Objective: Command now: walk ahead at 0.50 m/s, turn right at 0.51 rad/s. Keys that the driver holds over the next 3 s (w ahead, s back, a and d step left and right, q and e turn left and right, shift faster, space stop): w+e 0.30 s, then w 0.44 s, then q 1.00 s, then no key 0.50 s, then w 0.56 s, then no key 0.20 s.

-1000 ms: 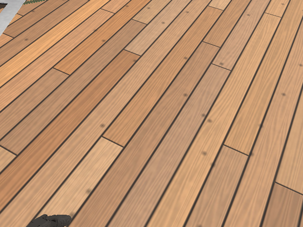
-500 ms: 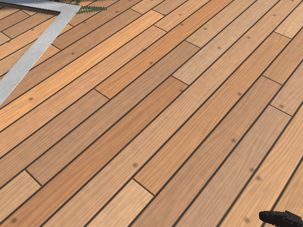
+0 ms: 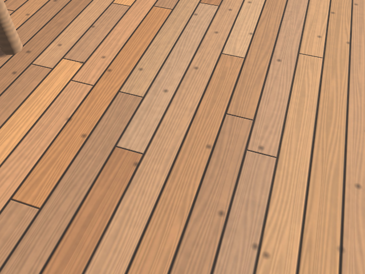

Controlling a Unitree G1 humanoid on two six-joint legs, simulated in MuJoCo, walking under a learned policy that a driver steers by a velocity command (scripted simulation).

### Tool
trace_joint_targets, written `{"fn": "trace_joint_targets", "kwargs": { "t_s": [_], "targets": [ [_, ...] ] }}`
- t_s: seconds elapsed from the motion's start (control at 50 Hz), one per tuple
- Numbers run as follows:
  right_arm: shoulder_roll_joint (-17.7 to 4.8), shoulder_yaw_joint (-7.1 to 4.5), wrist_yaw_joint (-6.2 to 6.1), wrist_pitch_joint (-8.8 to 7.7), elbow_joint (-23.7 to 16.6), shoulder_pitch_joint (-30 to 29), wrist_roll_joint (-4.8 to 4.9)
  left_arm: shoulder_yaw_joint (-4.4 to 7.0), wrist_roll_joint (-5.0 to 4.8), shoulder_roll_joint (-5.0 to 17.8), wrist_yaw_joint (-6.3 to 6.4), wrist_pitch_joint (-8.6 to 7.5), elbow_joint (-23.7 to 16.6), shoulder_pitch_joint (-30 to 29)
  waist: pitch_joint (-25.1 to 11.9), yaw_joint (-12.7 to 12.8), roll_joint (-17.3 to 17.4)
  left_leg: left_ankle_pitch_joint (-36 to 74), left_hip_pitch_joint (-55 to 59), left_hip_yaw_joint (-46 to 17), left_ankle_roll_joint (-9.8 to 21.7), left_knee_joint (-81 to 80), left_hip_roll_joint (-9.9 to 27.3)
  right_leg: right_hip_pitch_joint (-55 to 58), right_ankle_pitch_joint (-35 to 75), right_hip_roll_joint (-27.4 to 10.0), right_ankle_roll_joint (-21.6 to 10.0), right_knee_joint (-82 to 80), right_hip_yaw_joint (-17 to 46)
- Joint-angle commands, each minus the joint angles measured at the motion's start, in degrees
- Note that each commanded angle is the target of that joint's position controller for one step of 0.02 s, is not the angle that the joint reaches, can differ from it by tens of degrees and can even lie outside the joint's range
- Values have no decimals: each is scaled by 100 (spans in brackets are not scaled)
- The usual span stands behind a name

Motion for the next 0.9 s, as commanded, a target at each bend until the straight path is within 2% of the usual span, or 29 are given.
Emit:
{"fn": "trace_joint_targets", "kwargs": {
  "t_s": [0.02,0.06,0.08,0.1,0.12,0.14,0.16,0.18,0.2,0.22,0.24,0.3,0.4,0.46,0.5,0.54,0.56,0.58,0.6,0.62,0.64,0.66,0.68,0.7,0.72,0.76,0.82,0.86,0.9],
  "targets": [
    [-1069,-271,-53,79,-216,0,93,56,-2,319,-118,-79,-698,-687,392,7,455,3240,207,-333,723,-11,1855,-240,-443,98,-215,-312,-265],
    [-1235,-319,-102,169,-254,-115,123,158,2,505,-148,-47,-743,-401,52,275,681,5150,383,-165,584,766,1844,418,-1048,466,-439,-303,-611],
    [-1294,-334,-129,221,-279,-176,131,261,-8,679,-140,-28,-657,97,-258,579,746,5880,322,-85,506,1537,1780,1084,-1266,705,-584,-321,-747],
    [-1264,-309,-151,249,-311,-280,153,433,-21,958,-82,-19,-448,974,-707,1080,639,5761,-157,56,328,2717,1570,2369,-950,942,-798,-716,-744],
    [-1019,-205,-160,197,-411,-169,32,627,-28,1464,48,48,-267,1829,-1244,1393,-24,3871,-1577,61,64,4483,1296,4125,-871,280,-1146,-883,458],
    [-178,62,-46,17,-717,395,-138,669,-65,1990,67,-12,-340,1553,-1732,614,-1339,-1556,-4171,-640,-280,6386,18,5932,-1750,-1115,-2280,-1456,3780],
    [-685,-9,48,-214,-763,-275,84,525,-24,1462,43,-86,-473,1742,-2207,1113,-591,-1658,-4812,-1818,-168,6855,64,6157,-2262,-1331,-2323,-2171,4588],
    [-905,-68,94,-332,-944,-805,275,442,24,1191,36,-156,-437,1525,-1361,1143,-357,-1089,-5183,-1820,-25,6667,332,5569,-1821,-1169,-2024,-2271,3727],
    [-828,-41,64,-387,-942,-858,201,397,6,1053,42,-186,-471,1173,-898,864,116,-604,-4953,-1803,24,6143,585,4726,-1236,-910,-1815,-2251,3041],
    [-856,-76,27,-379,-877,-849,44,339,16,869,57,-183,-547,802,-583,635,224,-360,-4577,-1773,-29,5646,740,3966,-600,-686,-1682,-2313,2504],
    [-890,-111,31,-316,-853,-729,-6,290,92,757,87,-187,-653,603,-501,443,89,-178,-4172,-1813,-81,5431,841,3464,-145,-546,-1656,-2433,2228],
    [-687,-83,24,-134,-884,-667,-77,321,65,884,168,-211,-671,574,-359,292,84,132,-3851,-1640,-368,4701,801,2712,533,-351,-1683,-2643,1756],
    [-340,91,97,-128,-1058,-1599,-47,317,37,939,281,-190,-429,971,-157,719,-162,2193,-3351,-1420,-508,2526,534,2314,53,70,-1225,-2663,963],
    [-469,71,166,-179,-1178,-1982,46,316,14,984,258,-194,-235,1282,-28,906,-226,2477,-3327,-1491,-381,2004,459,2664,-438,-186,-1170,-2565,1226],
    [-593,32,208,-219,-1249,-2087,42,318,5,979,262,-176,-142,1391,36,907,-247,2145,-3494,-1557,-211,1751,449,3134,-411,-414,-1125,-2315,1458],
    [-690,-10,231,-249,-1244,-1932,39,337,24,1014,278,-136,-78,1387,66,783,-365,1667,-3418,-1537,-27,1643,425,3477,-54,-604,-1039,-2094,1630],
    [-743,-42,229,-263,-1194,-1704,38,341,28,1022,280,-111,-72,1319,8,637,-425,1457,-3128,-1433,81,1546,353,3558,422,-591,-969,-1866,1625],
    [-869,-125,204,-278,-1038,-1172,15,312,34,950,281,-92,-91,1233,-277,347,-371,1466,-2403,-1277,237,1370,214,3555,1260,-350,-847,-1277,1453],
    [-1098,-213,177,-295,-888,-368,-46,225,84,758,279,-84,-157,1209,-988,-14,-164,1688,-1084,-1648,530,1587,640,3113,1220,-28,-665,-108,1172],
    [-1575,-333,163,-278,-786,400,-124,107,78,406,285,-145,-241,1803,-1926,-8,950,1167,1062,-3639,1310,1566,1834,1328,-451,744,-234,1941,666],
    [-1396,-313,227,-219,-564,752,17,60,-5,377,278,-211,-212,2009,-2187,-37,2051,-298,1710,-5633,1753,611,2410,-2,-3414,1138,-45,3146,738],
    [-1004,-187,224,-197,-612,474,125,170,-94,870,259,-245,-260,1523,-1358,-132,1311,-1244,1188,-5346,1503,406,2306,-616,-3215,778,-87,3603,975],
    [-835,-125,195,-148,-697,94,76,172,-91,923,248,-262,-390,979,-761,-87,843,-1065,441,-4541,1286,340,2090,-681,-2734,487,-120,3526,717],
    [-736,-75,193,-119,-717,-197,3,165,-1,855,243,-279,-467,673,-294,50,557,-467,-321,-3974,1222,174,1847,-573,-2346,277,-119,3153,549],
    [-602,-23,188,-132,-733,-365,-45,193,67,810,241,-269,-462,652,-169,208,606,73,-746,-3602,1165,55,1656,-316,-2051,82,-111,2781,541],
    [-569,7,188,-155,-711,-463,-48,171,84,615,240,-227,-399,831,-131,385,797,1329,-1193,-3122,1189,-110,1412,137,-1862,8,-12,2394,411],
    [-796,-48,124,-138,-581,-422,-7,103,203,379,300,-223,-496,677,-204,503,655,4209,-1397,-2388,1297,73,1285,400,-1651,126,279,1429,190],
    [-928,-100,54,-47,-505,-349,49,50,208,256,297,-241,-529,387,-339,418,675,4648,-1454,-2002,1129,229,1040,750,-938,293,356,581,95],
    [-1040,-146,-4,57,-425,-136,105,59,159,291,284,-229,-585,13,-420,262,734,4439,-1409,-1963,999,381,930,996,-282,510,394,-66,89]
  ]
}}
